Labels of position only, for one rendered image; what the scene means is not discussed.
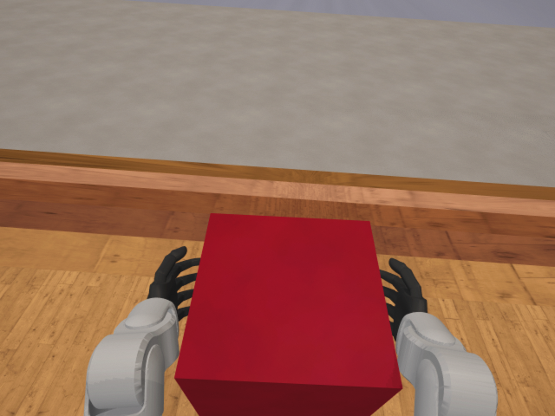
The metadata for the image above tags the right robot forearm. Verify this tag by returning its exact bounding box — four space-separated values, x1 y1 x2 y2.
395 312 498 416

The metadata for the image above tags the left robot forearm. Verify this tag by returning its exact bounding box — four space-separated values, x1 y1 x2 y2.
84 298 180 416

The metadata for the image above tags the carton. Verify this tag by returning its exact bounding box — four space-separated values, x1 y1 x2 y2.
174 213 402 416

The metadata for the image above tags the robot right hand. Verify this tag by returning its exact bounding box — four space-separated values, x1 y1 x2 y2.
380 258 428 342

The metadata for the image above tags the robot left hand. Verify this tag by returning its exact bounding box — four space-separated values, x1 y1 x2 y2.
147 246 200 321

